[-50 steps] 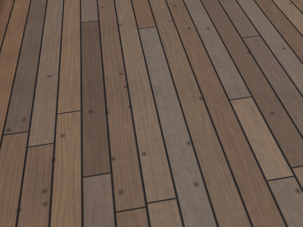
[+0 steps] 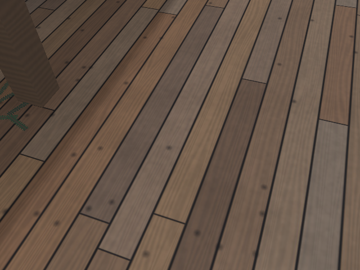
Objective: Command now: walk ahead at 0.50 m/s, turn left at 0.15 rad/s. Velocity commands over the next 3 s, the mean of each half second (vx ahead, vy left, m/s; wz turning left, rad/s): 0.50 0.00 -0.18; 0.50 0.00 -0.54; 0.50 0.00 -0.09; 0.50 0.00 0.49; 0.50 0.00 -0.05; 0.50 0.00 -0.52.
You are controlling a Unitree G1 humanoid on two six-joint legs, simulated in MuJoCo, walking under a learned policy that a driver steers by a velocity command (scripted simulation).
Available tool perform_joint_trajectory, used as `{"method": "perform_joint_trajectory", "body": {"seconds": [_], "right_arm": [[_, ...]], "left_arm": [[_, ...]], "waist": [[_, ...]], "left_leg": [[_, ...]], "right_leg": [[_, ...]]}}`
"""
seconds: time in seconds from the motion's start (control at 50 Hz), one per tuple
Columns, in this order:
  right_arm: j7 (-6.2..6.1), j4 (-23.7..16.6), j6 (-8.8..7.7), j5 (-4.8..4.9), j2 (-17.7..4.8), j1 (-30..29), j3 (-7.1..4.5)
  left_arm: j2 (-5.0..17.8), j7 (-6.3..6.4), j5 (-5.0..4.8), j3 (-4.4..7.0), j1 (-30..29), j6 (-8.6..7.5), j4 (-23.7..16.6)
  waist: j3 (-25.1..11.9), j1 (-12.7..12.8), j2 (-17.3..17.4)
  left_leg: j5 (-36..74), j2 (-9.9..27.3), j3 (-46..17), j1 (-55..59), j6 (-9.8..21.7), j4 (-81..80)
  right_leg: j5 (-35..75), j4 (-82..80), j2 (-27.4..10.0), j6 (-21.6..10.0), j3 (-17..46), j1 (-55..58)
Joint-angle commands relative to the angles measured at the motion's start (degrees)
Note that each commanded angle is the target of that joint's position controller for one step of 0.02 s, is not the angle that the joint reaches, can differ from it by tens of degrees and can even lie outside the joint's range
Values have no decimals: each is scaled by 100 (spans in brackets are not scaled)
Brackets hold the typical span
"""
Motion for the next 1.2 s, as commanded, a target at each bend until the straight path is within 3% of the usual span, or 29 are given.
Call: {"method": "perform_joint_trajectory", "body": {"seconds": [0.02, 0.1, 0.18, 0.22, 0.24, 0.26, 0.28, 0.3, 0.32, 0.34, 0.36, 0.4, 0.5, 0.58, 0.68, 0.74, 0.76, 0.78, 0.8, 0.82, 0.84, 0.86, 0.88, 0.9, 0.92, 0.98, 1.08, 1.14, 1.2], "right_arm": [[30, -489, -107, -33, -146, -358, 6], [103, -595, -164, 18, -108, -1021, 44], [190, -796, -253, 55, -232, -1494, -4], [195, -722, -302, 45, -410, -1176, -86], [160, -559, -311, 18, -576, -642, -183], [97, -370, -310, -45, -860, 183, -313], [16, -261, -261, -120, -1333, 1193, -424], [68, -170, -200, -146, -1452, 1214, -423], [77, -193, -195, -72, -884, 994, -297], [72, -184, -213, -23, -635, 673, -214], [92, -178, -234, -54, -498, 319, -161], [110, -104, -298, -127, -306, -72, -129], [36, 189, -409, -141, -490, -95, -241], [-35, 346, -344, -106, -704, 23, -296], [-62, 608, -176, 36, -938, 435, -383], [-100, 622, -46, 104, -1172, 370, -448], [-118, 603, 8, 122, -1220, 302, -457], [-140, 573, 25, 123, -1130, 266, -409], [-135, 442, -28, -106, -696, 475, -248], [-56, 121, -216, -134, -176, 740, -53], [29, 77, -415, 80, -755, 64, -167], [61, -69, -511, 224, -813, -319, -176], [17, -17, -542, 130, -719, -326, -158], [-23, 50, -513, -21, -777, -280, -201], [-13, 81, -446, -65, -782, -173, -221], [-20, 49, -287, -140, -587, -190, -193], [28, -234, -292, -106, -304, -1255, -60], [133, -274, -362, -22, -349, -1514, -41], [213, -312, -409, -9, -507, -1566, -75]], "left_arm": [[971, 47, -50, 216, -190, -64, -297], [1086, 63, -112, 221, 93, 14, -104], [1139, 87, -175, 229, 448, 139, 109], [1266, 124, -176, 271, 364, 203, 129], [1239, 137, -173, 255, 294, 214, 116], [1039, 134, -112, 179, 250, 197, 59], [555, 141, 93, 14, 268, 169, -143], [261, 132, -125, -63, 1032, 75, -186], [910, 142, -249, 100, 667, 68, -93], [1058, 136, -268, 168, 200, 76, -205], [953, 157, -222, 169, 27, 110, -206], [750, 142, -169, 188, 51, 225, -205], [475, 111, -134, 162, -340, 395, -442], [369, -44, -122, 90, -995, 345, -658], [420, -199, -120, 69, -1787, 356, -1085], [661, -239, -104, 197, -1516, 397, -1186], [846, -224, -117, 314, -921, 414, -1064], [1177, -153, -133, 511, 44, 437, -806], [1748, -16, -167, 680, 732, 504, -664], [2077, -39, -179, 666, 344, 419, -877], [1524, -91, -142, 511, 409, 339, -943], [1287, -91, -100, 438, 251, 262, -905], [1151, -90, -100, 390, -103, 221, -927], [948, -60, -78, 332, -436, 210, -994], [883, -29, -11, 296, -609, 209, -1091], [1000, 58, -40, 331, -556, 174, -1078], [1136, 194, -104, 378, -165, 234, -911], [1062, 198, -116, 349, 122, 236, -721], [1044, 192, -81, 338, 300, 243, -564]], "waist": [[-8, -58, -711], [96, 174, -706], [249, 194, -721], [113, -95, -776], [-190, -407, -721], [-795, -802, -606], [-1775, -1119, 356], [-2312, -722, 1819], [-1567, -857, 927], [-863, -816, 631], [-546, -626, 297], [-197, -331, 428], [87, -223, 100], [261, -435, -15], [488, -664, -63], [109, -350, 192], [-237, 11, 212], [-734, 510, 67], [-1236, 586, -997], [-1991, 3, -1949], [-1967, 450, -997], [-1192, 388, -824], [-689, 84, -290], [-494, -120, -322], [-398, -283, -468], [-288, -375, -442], [-26, 6, -653], [-16, 175, -749], [88, 204, -850]], "left_leg": [[655, 269, -22, -593, -102, -940], [1742, 86, 188, -78, -145, -2172], [1617, -85, 122, 196, -38, -2794], [1394, -178, 154, 819, 87, -3089], [1380, -268, 246, 1674, 212, -3284], [1457, 52, 19, 3021, 417, -3147], [1568, 1344, -1310, 4651, 732, -2962], [186, 2241, -3615, 5547, 1494, -3772], [-605, 1987, -3370, 4953, 1315, -4061], [-459, 1780, -2466, 4262, 1115, -4161], [81, 1526, -1900, 3602, 1012, -4334], [823, 1224, -1036, 2780, 941, -4709], [1965, 1236, 27, 2535, 1061, -5084], [2116, 1109, 781, 2650, 921, -5163], [2492, 1359, 1168, 3509, 761, -4874], [4909, 1372, 1429, 3848, 568, -3826], [5595, 1273, 1547, 3739, 474, -2937], [5306, 1037, 1680, 3101, 268, -1648], [2278, 657, 1692, 1464, -23, 278], [-1700, -589, 637, -692, -300, 2054], [-1480, -281, -276, -1293, -150, 2256], [-991, -64, -193, -1516, -4, 1985], [-556, 191, -192, -1236, 12, 1439], [-307, 356, -204, -834, -34, 939], [-131, 428, -226, -476, -80, 759], [257, 343, -68, -246, -346, 69], [1987, -40, 3, 76, -521, -2057], [2504, -98, 4, 344, -437, -2630], [2050, -42, 0, 116, -146, -2889]], "right_leg": [[1067, -1096, -1512, -1037, 1290, 446], [1211, -1102, -1344, -855, 757, 370], [1273, -779, -1570, -755, 1066, 682], [1647, -394, -1624, -625, 1165, 761], [2257, 172, -1424, -493, 1016, 624], [2139, 1256, -1104, -298, 797, 74], [78, 3171, -570, -33, 427, -1082], [-2439, 4625, -59, 154, 535, -2714], [-2155, 5195, -403, 182, 826, -3217], [-1593, 5186, -609, 157, 723, -3376], [-1158, 5037, -805, 196, 644, -3135], [-653, 4699, -1037, 254, 662, -2674], [188, 3981, -1103, 396, 688, -2921], [1233, 2642, -1010, 324, 351, -2709], [901, 1796, -878, 45, -28, -2829], [29, 1703, -402, -277, -501, -2032], [-93, 1591, -137, -434, -653, -1240], [231, 1246, 84, -661, -584, 227], [534, 1176, -972, -1065, 1101, 1929], [-870, 114, -2169, -2250, 4510, 3373], [-1178, -386, -2194, -1983, 4518, 3288], [-872, -389, -2005, -1745, 3701, 2634], [-224, -385, -1742, -1543, 3038, 1738], [372, -428, -1538, -1431, 2547, 1093], [750, -548, -1397, -1406, 2326, 645], [1519, -733, -1210, -1461, 1868, 32], [900, -670, -779, -1063, 1423, -359], [512, -575, -977, -974, 1526, -118], [742, -257, -1358, -907, 1728, 625]]}}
